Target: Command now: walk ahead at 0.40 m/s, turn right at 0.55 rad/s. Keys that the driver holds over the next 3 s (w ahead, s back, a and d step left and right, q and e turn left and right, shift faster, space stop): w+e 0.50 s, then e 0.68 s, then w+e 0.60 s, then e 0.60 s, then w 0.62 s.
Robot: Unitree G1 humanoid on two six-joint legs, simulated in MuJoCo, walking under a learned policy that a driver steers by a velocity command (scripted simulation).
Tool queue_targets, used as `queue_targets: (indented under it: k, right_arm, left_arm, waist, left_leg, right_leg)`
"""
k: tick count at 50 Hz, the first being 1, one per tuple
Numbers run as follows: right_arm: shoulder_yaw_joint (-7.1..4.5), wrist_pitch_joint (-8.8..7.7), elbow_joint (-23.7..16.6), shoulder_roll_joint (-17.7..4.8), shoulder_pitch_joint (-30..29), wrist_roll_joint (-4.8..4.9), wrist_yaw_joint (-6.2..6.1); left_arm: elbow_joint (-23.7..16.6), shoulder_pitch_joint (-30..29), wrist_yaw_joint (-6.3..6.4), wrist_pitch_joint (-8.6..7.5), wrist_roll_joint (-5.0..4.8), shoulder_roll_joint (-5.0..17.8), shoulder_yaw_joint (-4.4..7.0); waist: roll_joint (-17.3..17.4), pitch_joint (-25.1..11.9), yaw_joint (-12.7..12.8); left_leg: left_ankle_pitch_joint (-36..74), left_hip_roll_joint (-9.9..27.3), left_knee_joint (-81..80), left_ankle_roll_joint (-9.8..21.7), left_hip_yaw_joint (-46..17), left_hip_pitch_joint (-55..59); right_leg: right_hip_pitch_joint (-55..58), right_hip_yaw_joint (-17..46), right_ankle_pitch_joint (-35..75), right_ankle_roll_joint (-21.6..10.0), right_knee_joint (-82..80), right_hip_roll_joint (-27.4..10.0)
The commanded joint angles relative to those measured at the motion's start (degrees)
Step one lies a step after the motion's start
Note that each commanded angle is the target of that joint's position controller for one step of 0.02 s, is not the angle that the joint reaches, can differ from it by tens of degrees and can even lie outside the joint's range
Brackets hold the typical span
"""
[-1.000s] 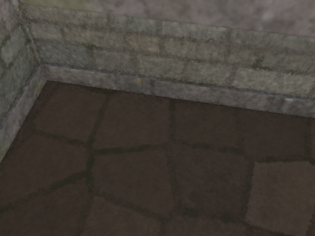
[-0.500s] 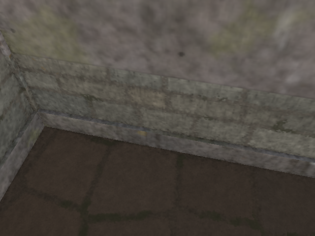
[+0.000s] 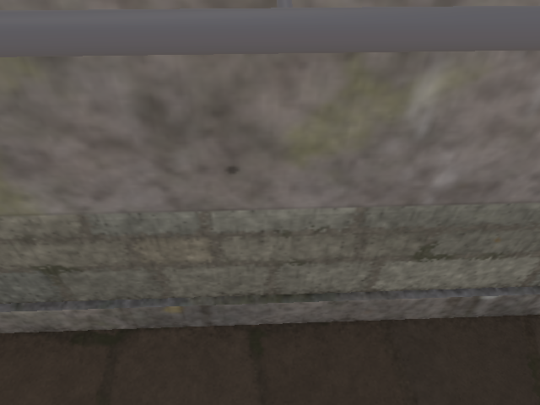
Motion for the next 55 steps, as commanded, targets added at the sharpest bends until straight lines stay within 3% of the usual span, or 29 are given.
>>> queue_targets:
  k: [1, 3, 7, 8, 9, 12, 14, 15, 16, 17, 19, 21, 25, 29, 32, 33, 34, 35, 36, 38, 39, 41, 44, 49, 51, 52, 53, 54, 55]
  right_arm:
    - [-2.79, -0.38, -2.76, -10.52, -3.28, 0.87, 0.55]
    - [-2.83, 0.27, -2.1, -10.12, -2.41, 1.76, 0.63]
    - [-3.36, 1.13, -0.79, -11.74, -0.47, 1.37, 0.23]
    - [-3.35, 1.82, -1.61, -12.95, -3.56, 0.97, -0.27]
    - [-3.56, 2.2, -1.44, -13.31, -3.0, 0.94, -1.0]
    - [-3.75, 3.41, -0.78, -14.43, -2.11, 2.7, -2.09]
    - [-2.79, 3.46, -0.08, -11.07, 1.3, 1.76, -2.78]
    - [-1.9, 2.87, -2.76, -9.52, 0.49, -1.33, -2.57]
    - [-0.08, 1.89, -5.43, -5.65, -3.71, -0.94, -2.42]
    - [-0.53, 1.59, -5.27, -8.83, -4.56, 0.19, -1.93]
    - [-0.72, 1.87, -3.75, -10.19, -0.99, 0.83, -2.4]
    - [-0.16, 2.59, -2.53, -8.72, 1.8, -0.5, -3.73]
    - [1.73, 2.92, -3.16, -5.77, 1.13, 0.73, -4.1]
    - [1.92, 2.8, -2.72, -8.22, 0.7, 1.45, -3.55]
    - [1.03, 1.97, -0.29, -9.95, 6.82, 1.24, -2.22]
    - [0.27, 1.8, 0.93, -11.98, 10.37, 0.21, -1.9]
    - [-1.18, 2.47, 0.33, -15.63, 7.29, -1.33, -2.38]
    - [-1.67, 2.72, -1.73, -15.15, 4.63, -2.13, -2.3]
    - [-1.43, 2.42, -2.85, -12.73, 1.78, -1.25, -2.66]
    - [-1.34, 3.3, -2.81, -10.56, 0.05, 0.91, -3.32]
    - [-1.54, 3.78, -1.99, -10.99, 1.49, 1.46, -3.8]
    - [-1.98, 4.69, -0.98, -11.93, 5.11, 0.47, -3.55]
    - [-2.6, 5.98, -1.72, -13.12, 5.7, 0.16, -2.18]
    - [-3.64, 6.81, -2.61, -15.48, 4.69, 0.71, -0.74]
    - [-3.1, 6.01, -2.19, -12.71, 5.34, 1.98, -0.63]
    - [-2.62, 5.49, -1.18, -10.1, 8.27, 2.09, -0.56]
    - [-1.6, 5.22, -3.12, -6.53, 9.05, -0.72, -0.31]
    - [-1.86, 4.85, -6.55, -7.42, 6.89, -0.43, -0.37]
    - [-2.43, 5.48, -6.69, -10.19, 3.02, 1.07, -0.83]
  left_arm:
    - [-4.2, 2.33, -1.02, 0.09, 0.1, 0.88, -0.66]
    - [-4.74, -0.44, -1.24, 0.58, -0.23, 0.79, -1.06]
    - [-6.43, -6.33, -2.47, 0.69, -0.46, 3.25, 0.12]
    - [-7.9, -7.33, -2.39, 0.83, -0.58, 4.5, 0.76]
    - [-8.31, -8.24, -2.11, 1.08, 0.24, 4.42, 0.65]
    - [-8.36, -6.3, -2.74, 2.04, -0.26, 4.45, 0.95]
    - [-6.42, -1.6, -1.77, 2.1, -0.86, 8.02, 3.04]
    - [-6.23, 2.73, -0.59, 2.62, -0.3, 15.11, 5.06]
    - [-6.08, 4.83, -0.11, 2.77, 0.62, 15.77, 5.44]
    - [-7.87, 3.39, -0.24, 2.17, 1.3, 12.6, 4.94]
    - [-10.16, -3.33, -0.23, 2.41, 0.31, 10.4, 4.47]
    - [-11.39, -7.0, -1.07, 2.92, 0.18, 10.09, 3.99]
    - [-12.48, -6.18, -1.83, 4.44, 0.32, 7.69, 2.92]
    - [-14.27, -5.21, -1.47, 5.4, 0.78, 8.36, 3.31]
    - [-15.77, -6.31, -0.31, 6.47, -0.51, 6.8, 3.08]
    - [-15.86, -5.06, 0.07, 6.07, -0.96, 5.7, 2.85]
    - [-17.42, -5.44, 0.02, 5.4, -1.51, 4.06, 2.73]
    - [-17.89, -4.45, -0.64, 4.69, 0.04, 10.47, 4.07]
    - [-16.97, -1.77, -1.01, 4.27, 0.45, 12.92, 5.37]
    - [-16.71, 0.43, -0.95, 4.85, 0.62, 8.52, 4.66]
    - [-16.59, -1.08, -1.03, 5.13, 0.85, 5.15, 3.44]
    - [-17.54, -3.19, -1.58, 5.26, 0.55, 2.14, 1.99]
    - [-18.8, -2.09, -2.56, 4.73, -0.44, 1.55, 1.42]
    - [-17.92, 0.54, -3.73, 5.37, 0.13, 4.64, 2.65]
    - [-14.67, 5.31, -3.88, 5.62, 0.07, 5.35, 3.51]
    - [-13.54, 7.92, -3.45, 5.99, -0.33, 7.44, 4.34]
    - [-14.21, 11.04, -2.4, 6.11, 0.23, 14.02, 5.46]
    - [-17.63, 9.44, -3.15, 4.44, 3.24, 18.3, 6.26]
    - [-18.08, 7.28, -3.84, 2.74, 3.06, 15.65, 5.88]
  waist:
    - [6.29, -10.84, 1.51]
    - [6.89, -10.66, 0.37]
    - [6.83, -7.92, -1.5]
    - [7.38, -4.98, -0.78]
    - [7.44, -8.14, -1.22]
    - [9.54, -10.4, -0.7]
    - [2.94, -12.46, -0.5]
    - [-10.05, -13.83, 0.0]
    - [-18.99, -16.46, 1.23]
    - [-10.3, -16.47, 1.87]
    - [-2.58, -14.03, -1.95]
    - [-3.08, -12.72, -3.18]
    - [-4.25, -11.4, -0.45]
    - [-7.67, -10.89, 0.75]
    - [-5.83, -10.67, -2.72]
    - [0.18, -12.34, -3.62]
    - [14.86, -7.58, -1.87]
    - [18.1, -6.62, -2.06]
    - [13.18, -7.28, -0.72]
    - [7.74, -6.16, 0.54]
    - [6.02, -4.56, -0.8]
    - [5.91, -5.0, -3.08]
    - [10.35, -7.78, -3.76]
    - [13.98, -7.03, -2.9]
    - [13.19, -6.66, -0.78]
    - [5.23, -5.31, -0.07]
    - [-14.46, -4.44, -0.49]
    - [-13.35, -12.3, 1.32]
    - [-6.27, -11.55, 2.7]
  left_leg:
    - [30.33, 15.93, -6.04, 10.26, -5.86, 6.03]
    - [21.81, 16.5, -7.96, 9.87, -4.77, 6.54]
    - [7.22, 17.84, -9.02, 8.17, -4.67, 9.36]
    - [20.66, 18.37, -5.64, 8.12, -3.85, 9.76]
    - [27.21, 19.07, -3.43, 7.89, -3.49, 12.27]
    - [24.24, 19.54, 1.4, 5.13, -1.78, 15.87]
    - [15.62, 13.76, 12.19, -0.25, 3.64, 9.53]
    - [-6.73, 8.1, 28.02, -5.04, 6.5, -8.69]
    - [-30.63, 1.5, 39.56, -7.34, 1.55, -22.98]
    - [-30.9, 2.25, 47.4, -7.18, -4.76, -25.33]
    - [-22.13, 3.88, 45.69, -6.59, -6.18, -24.57]
    - [-17.88, 2.61, 41.65, -7.03, -3.61, -17.05]
    - [-13.58, -0.14, 25.91, -4.42, -2.63, -9.46]
    - [-12.39, 0.08, 16.57, -2.28, -5.97, -6.8]
    - [-5.13, 2.04, 4.16, -0.39, -6.49, 3.3]
    - [-0.64, 7.94, 2.1, 1.55, -9.17, 13.63]
    - [1.14, 18.89, -2.99, 8.9, -22.8, 15.49]
    - [8.83, 27.36, -7.14, 15.86, -31.56, 8.45]
    - [11.34, 26.67, -5.96, 15.86, -26.49, 7.72]
    - [0.26, 18.69, -5.31, 10.01, -16.07, 9.37]
    - [3.01, 18.53, -5.95, 9.71, -13.77, 9.13]
    - [8.38, 17.38, -6.23, 10.55, -9.7, 11.09]
    - [13.18, 17.22, -4.18, 10.78, -4.96, 14.22]
    - [0.36, 17.26, -1.65, 6.63, -0.25, 6.15]
    - [-3.26, 16.22, 4.03, 1.88, 1.68, 3.85]
    - [-7.45, 13.27, 13.72, -1.77, 4.75, -1.89]
    - [-30.37, 6.94, 36.23, -7.01, 7.86, -21.46]
    - [-31.83, 3.74, 46.85, -7.66, -4.36, -25.89]
    - [-27.98, 3.82, 51.59, -6.84, -7.97, -25.94]
  right_leg:
    - [2.68, 0.33, 7.04, 0.24, -4.22, -3.32]
    - [3.87, 0.2, 9.61, -0.3, -8.5, -4.04]
    - [3.11, 0.53, 9.94, -2.23, -15.23, -4.25]
    - [3.08, 0.07, 8.77, -2.0, -17.61, -3.85]
    - [4.72, -0.93, 8.24, -1.98, -19.55, -3.19]
    - [10.08, -2.9, 9.01, -3.38, -29.48, -1.24]
    - [23.37, -2.33, 22.2, -7.51, -37.68, 0.94]
    - [38.18, 13.97, 51.74, -13.31, -35.37, -9.87]
    - [41.95, 25.53, 57.17, -24.04, -39.69, -15.8]
    - [40.55, 24.49, 55.67, -24.85, -41.07, -14.7]
    - [34.95, 15.91, 51.09, -18.25, -39.3, -10.0]
    - [25.59, 12.44, 47.35, -16.43, -40.33, -7.57]
    - [21.25, 13.87, 31.75, -15.43, -41.71, -4.66]
    - [24.69, 22.72, 26.63, -15.33, -42.49, -6.64]
    - [21.79, 24.87, 23.22, -12.62, -39.73, -4.23]
    - [13.55, 21.44, 10.1, -9.32, -33.78, -1.19]
    - [-0.76, 10.64, -4.18, -5.02, -19.83, 7.29]
    - [-1.57, 9.08, -8.3, -0.53, -3.97, 6.64]
    - [-1.51, 9.99, -5.27, 1.6, 5.49, 4.02]
    - [-3.52, 6.48, 0.67, 1.83, 4.77, 2.21]
    - [-4.18, 4.54, 1.87, 2.33, 2.95, 1.82]
    - [-3.74, 1.21, 2.72, 2.77, 0.13, 1.86]
    - [-0.14, 0.17, 2.54, 2.75, -6.59, 0.92]
    - [15.48, -5.24, 7.37, -1.06, -24.07, 2.75]
    - [22.54, -6.14, 10.28, -4.52, -34.48, 4.82]
    - [28.55, -0.82, 18.3, -6.62, -39.58, 2.94]
    - [38.82, 18.07, 49.4, -11.11, -38.23, -10.19]
    - [34.17, 32.41, 41.69, -21.81, -40.79, -19.0]
    - [31.58, 30.23, 31.61, -21.61, -43.95, -17.8]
